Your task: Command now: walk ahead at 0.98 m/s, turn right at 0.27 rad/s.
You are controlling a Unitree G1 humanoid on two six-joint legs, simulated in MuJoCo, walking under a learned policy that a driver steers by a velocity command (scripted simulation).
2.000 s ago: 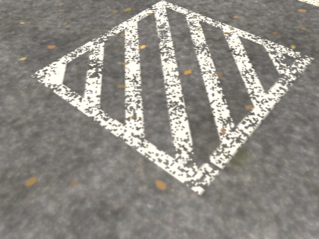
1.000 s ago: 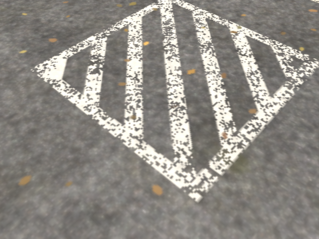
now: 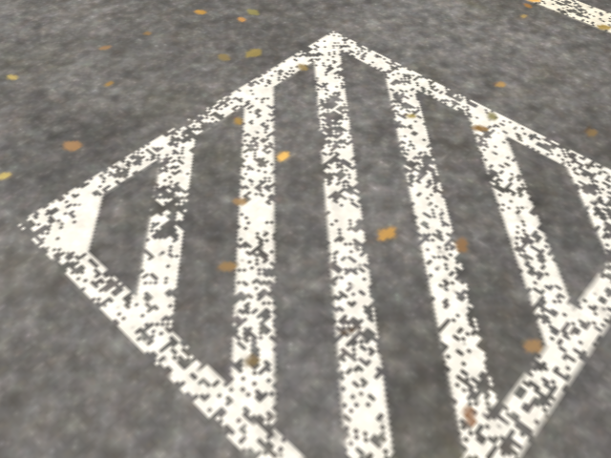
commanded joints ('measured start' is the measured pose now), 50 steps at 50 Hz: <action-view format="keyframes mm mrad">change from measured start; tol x64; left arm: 1 32 30 -9 -25 -25 -34 10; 50 -206 106 7 -210 -15 -28 48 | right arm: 1 -9 -10 9 -92 -31 17 23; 50 36 -93 -31 -145 62 50 -40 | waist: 1 -50 -51 51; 50 -63 -59 -43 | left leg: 1 -221 81 -5 -52 28 -46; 10 -51 -40 93 -708 370 -103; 18 741 341 -657 -1037 -579 19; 36 510 179 348 -746 1316 -86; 39 -83 -61 261 259 -389 -109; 50 -67 23 10 -241 123 -137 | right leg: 1 27 -244 411 -375 -186 -131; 13 311 -210 332 -99 924 -63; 18 -466 -90 226 950 -101 -48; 33 -331 -102 -84 297 290 -75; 40 770 -491 698 80 940 -310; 50 9 -231 13 -241 834 -20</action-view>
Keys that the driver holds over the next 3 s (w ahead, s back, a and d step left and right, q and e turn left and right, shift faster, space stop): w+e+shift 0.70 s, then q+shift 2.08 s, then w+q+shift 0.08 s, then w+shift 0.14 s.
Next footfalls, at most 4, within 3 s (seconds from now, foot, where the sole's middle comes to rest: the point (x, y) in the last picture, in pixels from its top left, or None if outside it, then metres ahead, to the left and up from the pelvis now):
0.30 left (275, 441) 0.52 0.10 -0.77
0.76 right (422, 319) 0.82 -0.26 -0.77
1.22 left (412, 232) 1.10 -0.26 -0.77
1.66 right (487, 234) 1.09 -0.47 -0.77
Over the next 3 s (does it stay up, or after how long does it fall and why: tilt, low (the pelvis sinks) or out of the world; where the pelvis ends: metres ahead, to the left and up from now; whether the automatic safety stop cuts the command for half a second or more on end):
stays up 1.01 -0.25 -0.01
